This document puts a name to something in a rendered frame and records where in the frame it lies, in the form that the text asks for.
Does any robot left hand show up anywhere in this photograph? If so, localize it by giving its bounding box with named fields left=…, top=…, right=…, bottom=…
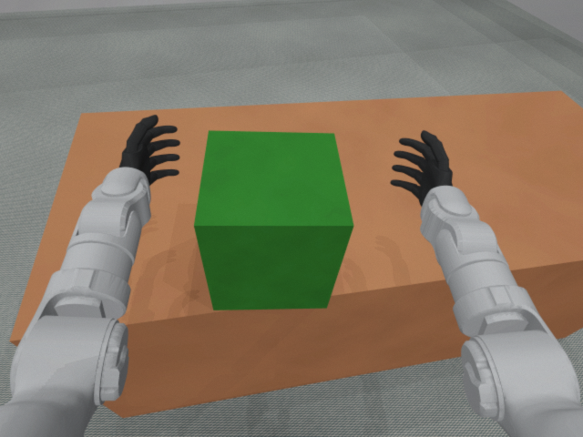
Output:
left=119, top=115, right=180, bottom=185

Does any right robot forearm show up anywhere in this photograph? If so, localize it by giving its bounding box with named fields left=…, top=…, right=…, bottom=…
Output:
left=420, top=186, right=580, bottom=403

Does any robot right hand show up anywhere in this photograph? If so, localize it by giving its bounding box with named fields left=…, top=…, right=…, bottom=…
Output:
left=391, top=130, right=453, bottom=207

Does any pedestal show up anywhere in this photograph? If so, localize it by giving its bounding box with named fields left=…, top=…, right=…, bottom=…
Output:
left=10, top=91, right=583, bottom=418

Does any robot right upper arm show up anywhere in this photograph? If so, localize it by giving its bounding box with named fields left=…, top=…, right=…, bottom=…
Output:
left=461, top=330, right=583, bottom=437

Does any carton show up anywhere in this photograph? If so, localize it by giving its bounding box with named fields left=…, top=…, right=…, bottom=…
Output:
left=194, top=130, right=353, bottom=310

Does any left robot forearm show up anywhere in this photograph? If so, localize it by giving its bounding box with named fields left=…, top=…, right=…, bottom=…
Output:
left=10, top=167, right=151, bottom=397

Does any robot left upper arm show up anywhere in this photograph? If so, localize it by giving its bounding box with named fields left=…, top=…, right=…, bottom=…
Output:
left=0, top=315, right=129, bottom=437

